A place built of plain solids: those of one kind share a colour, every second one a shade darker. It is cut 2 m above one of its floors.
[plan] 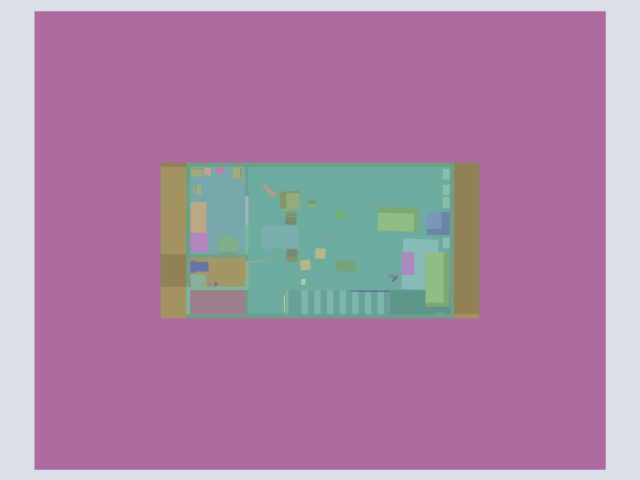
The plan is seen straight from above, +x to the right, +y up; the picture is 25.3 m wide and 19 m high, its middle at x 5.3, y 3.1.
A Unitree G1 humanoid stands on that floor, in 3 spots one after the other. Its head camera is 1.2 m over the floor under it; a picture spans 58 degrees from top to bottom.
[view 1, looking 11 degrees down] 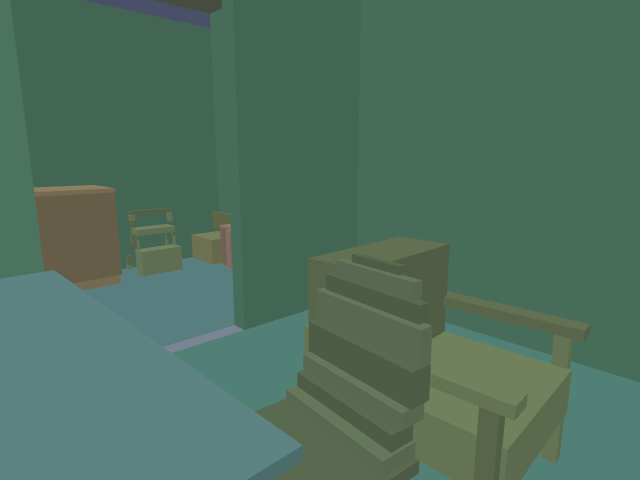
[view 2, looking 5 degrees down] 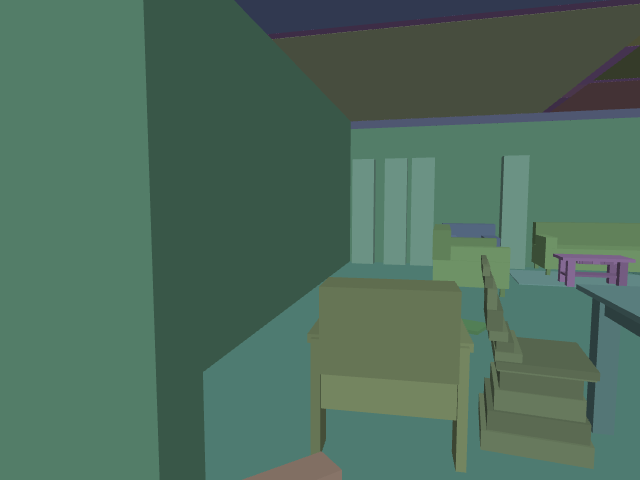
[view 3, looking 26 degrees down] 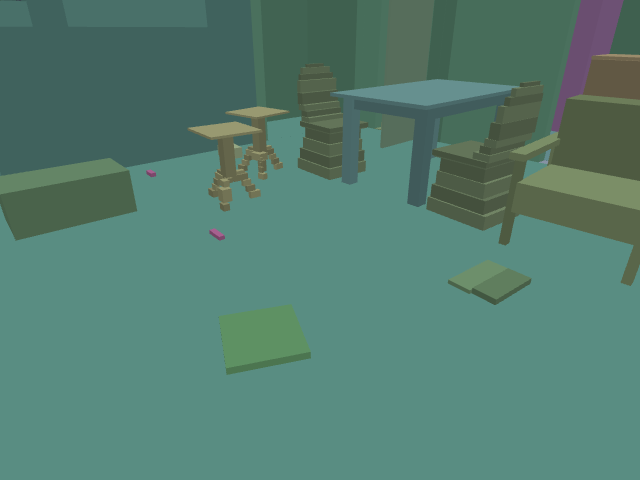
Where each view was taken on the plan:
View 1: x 4.92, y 3.27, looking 137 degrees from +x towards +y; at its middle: wall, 3.42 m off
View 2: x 1.82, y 4.47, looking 14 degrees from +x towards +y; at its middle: wall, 6.33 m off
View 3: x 6.92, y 5.38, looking -132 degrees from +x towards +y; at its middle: floor_living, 2.74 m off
